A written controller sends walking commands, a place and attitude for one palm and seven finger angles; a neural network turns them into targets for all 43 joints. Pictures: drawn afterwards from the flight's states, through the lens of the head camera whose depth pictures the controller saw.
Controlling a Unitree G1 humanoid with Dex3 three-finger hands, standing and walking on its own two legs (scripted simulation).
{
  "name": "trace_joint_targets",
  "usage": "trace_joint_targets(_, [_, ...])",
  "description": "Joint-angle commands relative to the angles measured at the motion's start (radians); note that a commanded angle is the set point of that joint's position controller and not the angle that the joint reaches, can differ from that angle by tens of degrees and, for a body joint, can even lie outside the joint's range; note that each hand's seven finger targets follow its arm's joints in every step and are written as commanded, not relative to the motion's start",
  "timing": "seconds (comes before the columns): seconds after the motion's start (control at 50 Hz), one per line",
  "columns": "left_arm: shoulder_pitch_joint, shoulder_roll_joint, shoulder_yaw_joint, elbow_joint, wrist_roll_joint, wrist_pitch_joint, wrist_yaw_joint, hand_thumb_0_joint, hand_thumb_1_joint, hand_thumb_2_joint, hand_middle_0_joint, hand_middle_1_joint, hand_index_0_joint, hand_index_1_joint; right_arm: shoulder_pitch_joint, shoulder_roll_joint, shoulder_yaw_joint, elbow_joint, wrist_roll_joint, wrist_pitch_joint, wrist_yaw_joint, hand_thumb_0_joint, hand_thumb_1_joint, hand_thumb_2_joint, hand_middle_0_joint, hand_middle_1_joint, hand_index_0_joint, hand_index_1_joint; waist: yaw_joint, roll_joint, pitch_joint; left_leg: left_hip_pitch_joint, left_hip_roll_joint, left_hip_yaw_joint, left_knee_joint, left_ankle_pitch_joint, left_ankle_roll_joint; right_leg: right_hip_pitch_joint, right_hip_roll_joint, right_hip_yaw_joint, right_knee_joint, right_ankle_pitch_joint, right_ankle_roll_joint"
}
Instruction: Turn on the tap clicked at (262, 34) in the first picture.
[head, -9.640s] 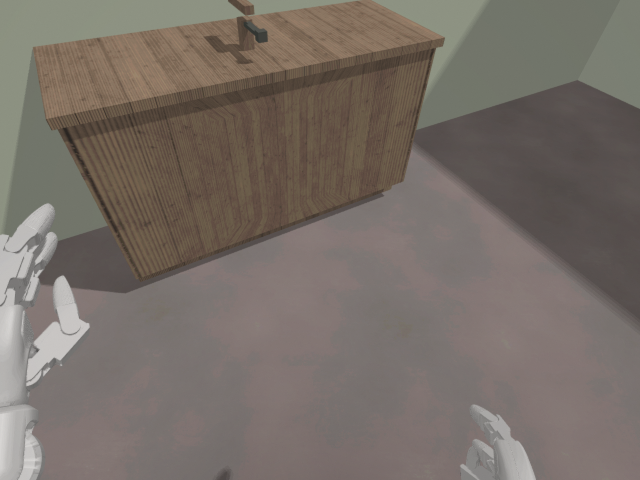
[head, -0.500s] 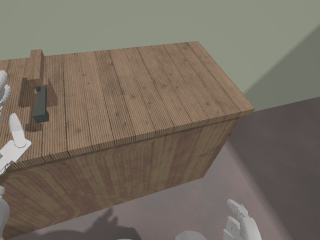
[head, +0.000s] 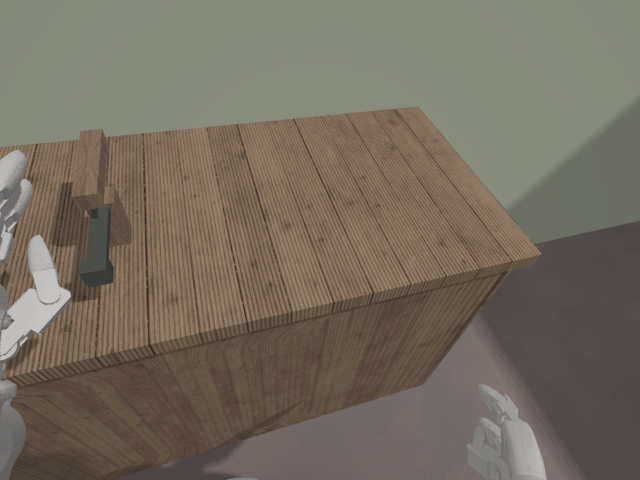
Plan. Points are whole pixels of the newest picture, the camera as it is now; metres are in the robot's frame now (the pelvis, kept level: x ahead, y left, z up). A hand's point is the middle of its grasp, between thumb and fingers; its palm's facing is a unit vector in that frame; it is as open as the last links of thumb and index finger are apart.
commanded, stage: come to a stop and stand still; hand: left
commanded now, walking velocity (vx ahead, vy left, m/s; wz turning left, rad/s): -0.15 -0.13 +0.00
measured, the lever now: (97, 270) +0.32 +0.30 +0.07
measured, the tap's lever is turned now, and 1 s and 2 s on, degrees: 0 0 0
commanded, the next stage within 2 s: look again from close up in 1.12 s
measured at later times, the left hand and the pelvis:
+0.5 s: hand (39, 311) +0.20 +0.26 +0.18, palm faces +0.37 -0.86 -0.35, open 7.4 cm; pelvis -0.02 +0.02 +0.01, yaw +0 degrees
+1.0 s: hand (4, 301) +0.21 +0.30 +0.17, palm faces +0.42 -0.84 -0.34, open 7.4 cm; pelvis +0.00 +0.04 +0.01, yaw +2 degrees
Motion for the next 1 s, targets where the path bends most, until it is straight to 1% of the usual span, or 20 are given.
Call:
trace_joint_targets(0.0, [-0.059,0.145,0.105,-0.202,0.001,-0.060,0.006,0.000,0.900,0.900,-0.200,-0.300,-0.200,-0.300,-0.039,-0.107,-0.019,-0.152,-0.006,-0.074,0.019,0.000,-0.900,-0.900,0.200,0.300,0.200,0.300,-0.005,0.255,-0.179,0.148,0.214,-0.233,-0.243,0.516,0.070,0.006,0.052,0.044,-0.059,-0.023,-0.011])
trace_joint_targets(0.04, [-0.001,0.137,0.101,-0.196,0.000,-0.050,0.000,0.000,0.900,0.900,-0.200,-0.300,-0.200,-0.300,-0.041,-0.111,-0.016,-0.161,-0.002,-0.077,0.031,0.000,-0.900,-0.900,0.200,0.300,0.200,0.300,-0.006,0.241,-0.225,0.179,0.180,-0.159,-0.194,0.545,0.042,0.063,0.057,0.042,-0.183,0.126,-0.011])
trace_joint_targets(0.08, [0.016,0.118,0.081,-0.179,-0.003,-0.035,-0.008,0.000,0.900,0.900,-0.200,-0.300,-0.200,-0.300,-0.042,-0.112,-0.011,-0.164,0.004,-0.070,0.035,0.000,-0.900,-0.900,0.200,0.300,0.200,0.300,-0.003,0.195,-0.232,0.098,0.143,-0.114,-0.198,0.401,0.008,0.139,0.052,0.052,-0.219,0.245,-0.006])
trace_joint_targets(0.14, [0.028,0.131,0.086,-0.160,-0.016,-0.007,-0.004,0.000,0.900,0.900,-0.200,-0.300,-0.200,-0.300,-0.057,-0.109,-0.003,-0.165,0.006,-0.053,0.024,0.000,-0.900,-0.900,0.200,0.300,0.200,0.300,-0.004,0.109,-0.228,0.081,0.072,-0.057,-0.172,0.254,-0.020,0.122,0.021,0.106,-0.275,0.367,-0.017])
trace_joint_targets(0.24, [-0.065,0.161,0.086,-0.153,-0.020,0.012,0.005,0.000,0.900,0.900,-0.200,-0.300,-0.200,-0.300,-0.084,-0.100,0.009,-0.153,0.004,-0.040,0.000,0.000,-0.900,-0.900,0.200,0.300,0.200,0.300,-0.007,0.095,-0.197,0.118,0.028,-0.040,-0.202,0.101,-0.021,0.052,0.012,0.118,-0.356,0.230,-0.015])
trace_joint_targets(0.26, [-1.075,0.934,0.631,-0.370,0.143,-0.103,-0.013,0.000,0.900,0.900,-0.200,-0.300,-0.200,-0.300,0.043,-0.140,-0.028,-0.136,-0.045,-0.083,0.000,0.000,-0.900,-0.900,0.200,0.300,0.200,0.300,0.013,-0.081,0.008,-0.034,0.065,-0.041,-0.070,0.162,0.015,-0.102,-0.067,0.195,-0.459,0.346,0.041])
trace_joint_targets(0.28, [-0.501,0.325,0.231,0.215,0.051,-0.049,-0.055,0.000,0.900,0.900,-0.200,-0.300,-0.200,-0.300,-0.022,-0.029,0.018,-0.075,0.000,-0.079,0.002,0.000,-0.900,-0.900,0.200,0.300,0.200,0.300,0.001,-0.109,-0.186,0.102,-0.037,-0.042,-0.108,0.180,0.022,-0.049,-0.102,0.197,-0.371,0.319,-0.057])
trace_joint_targets(0.3, [-0.230,0.167,0.116,0.262,0.014,-0.038,-0.070,0.000,0.900,0.900,-0.200,-0.300,-0.200,-0.300,-0.018,-0.111,-0.036,-0.147,0.011,-0.096,0.007,0.000,-0.900,-0.900,0.200,0.300,0.200,0.300,0.047,0.039,-0.161,0.162,0.002,-0.022,-0.100,0.196,0.003,-0.034,-0.080,0.270,-0.358,0.421,-0.028])
trace_joint_targets(0.32, [-0.200,0.136,0.041,0.073,-0.005,-0.056,-0.076,0.000,0.900,0.900,-0.200,-0.300,-0.200,-0.300,-0.004,-0.127,-0.035,-0.151,0.011,-0.093,0.022,0.000,-0.900,-0.900,0.200,0.300,0.200,0.300,0.032,0.143,-0.211,0.141,0.012,-0.042,-0.148,0.182,0.014,0.055,-0.076,0.209,-0.308,0.369,-0.013])
trace_joint_targets(0.34, [-0.120,0.046,-0.027,0.017,-0.021,-0.063,-0.071,0.000,0.900,0.900,-0.200,-0.300,-0.200,-0.300,-0.036,-0.107,-0.028,-0.155,0.028,-0.100,0.041,0.000,-0.900,-0.900,0.200,0.300,0.200,0.300,0.030,0.215,-0.258,0.190,0.037,-0.043,-0.181,0.225,0.025,0.083,-0.048,0.165,-0.257,0.311,-0.016])
trace_joint_targets(0.38, [-0.079,0.110,-0.003,-0.106,-0.012,-0.069,-0.053,0.000,0.900,0.900,-0.200,-0.300,-0.200,-0.300,-0.042,-0.123,-0.028,-0.173,0.018,-0.102,0.056,0.000,-0.900,-0.900,0.200,0.300,0.200,0.300,0.035,0.112,-0.231,0.119,0.052,-0.079,-0.199,0.110,0.027,0.067,-0.029,0.149,-0.278,0.160,-0.011])
trace_joint_targets(0.42, [-0.041,0.161,0.046,-0.108,-0.009,-0.073,-0.040,0.000,0.900,0.900,-0.200,-0.300,-0.200,-0.300,-0.049,-0.120,-0.023,-0.176,0.015,-0.102,0.051,0.000,-0.900,-0.900,0.200,0.300,0.200,0.300,0.027,-0.020,-0.161,0.084,0.020,-0.069,-0.189,-0.061,0.016,-0.017,-0.035,0.174,-0.367,-0.046,-0.027])
trace_joint_targets(0.46, [-0.031,0.201,0.108,-0.108,-0.010,-0.080,-0.028,0.000,0.900,0.900,-0.200,-0.300,-0.200,-0.300,-0.056,-0.123,-0.019,-0.176,0.013,-0.096,0.037,0.000,-0.900,-0.900,0.200,0.300,0.200,0.300,0.013,-0.018,-0.135,0.075,0.026,-0.083,-0.213,-0.122,0.016,-0.057,-0.031,0.139,-0.369,-0.139,-0.035])
trace_joint_targets(0.5, [-0.088,0.219,0.139,-0.131,-0.008,-0.098,-0.024,0.000,0.900,0.900,-0.200,-0.300,-0.200,-0.300,-0.058,-0.130,-0.020,-0.177,0.013,-0.098,0.024,0.000,-0.900,-0.900,0.200,0.300,0.200,0.300,0.006,0.080,-0.109,0.034,0.043,-0.125,-0.276,-0.172,0.023,-0.043,0.002,0.123,-0.333,-0.138,-0.030])
trace_joint_targets(0.56, [-0.146,0.233,0.163,-0.153,0.008,-0.123,-0.019,0.000,0.900,0.900,-0.200,-0.300,-0.200,-0.300,-0.059,-0.133,-0.016,-0.173,0.014,-0.109,0.014,0.000,-0.900,-0.900,0.200,0.300,0.200,0.300,0.008,0.250,-0.120,-0.075,0.120,-0.205,-0.393,-0.309,0.060,0.103,0.037,0.061,-0.177,0.008,-0.016])
trace_joint_targets(0.64, [-0.099,0.176,0.115,-0.142,0.011,-0.126,-0.026,0.000,0.900,0.900,-0.200,-0.300,-0.200,-0.300,-0.043,-0.118,-0.011,-0.159,0.018,-0.138,0.035,0.000,-0.900,-0.900,0.200,0.300,0.200,0.300,0.012,0.221,-0.176,0.000,0.105,-0.168,-0.335,-0.185,0.050,0.127,0.032,0.061,-0.212,0.097,-0.018])
trace_joint_targets(0.7, [-0.088,0.125,0.061,-0.139,0.022,-0.119,-0.028,0.000,0.900,0.900,-0.200,-0.300,-0.200,-0.300,-0.028,-0.131,-0.018,-0.144,0.014,-0.145,0.045,0.000,-0.900,-0.900,0.200,0.300,0.200,0.300,0.004,0.176,-0.152,-0.010,0.101,-0.183,-0.335,-0.180,0.041,0.114,0.035,0.073,-0.237,0.106,-0.019])
trace_joint_targets(0.78, [-0.110,0.116,0.047,-0.118,0.030,-0.104,-0.025,0.000,0.900,0.900,-0.200,-0.300,-0.200,-0.300,-0.033,-0.128,-0.014,-0.134,0.010,-0.133,0.048,0.000,-0.900,-0.900,0.200,0.300,0.200,0.300,0.000,0.157,-0.148,0.027,0.081,-0.155,-0.310,-0.081,0.023,0.098,0.033,0.075,-0.273,0.141,-0.018])
trace_joint_targets(0.84, [-0.122,0.157,0.085,-0.116,0.031,-0.096,-0.022,0.000,0.900,0.900,-0.200,-0.300,-0.200,-0.300,-0.053,-0.119,-0.006,-0.131,0.011,-0.121,0.043,0.000,-0.900,-0.900,0.200,0.300,0.200,0.300,0.002,0.159,-0.156,0.070,0.072,-0.140,-0.302,-0.034,0.017,0.081,0.035,0.072,-0.287,0.162,-0.017])
trace_joint_targets(0.98, [-0.122,0.138,0.071,-0.152,0.015,-0.085,-0.028,0.000,0.900,0.900,-0.200,-0.300,-0.200,-0.300,-0.067,-0.115,-0.005,-0.152,0.008,-0.095,0.037,0.000,-0.900,-0.900,0.200,0.300,0.200,0.300,0.003,0.143,-0.190,0.105,0.054,-0.124,-0.276,0.064,0.014,0.111,0.031,0.072,-0.303,0.224,-0.019])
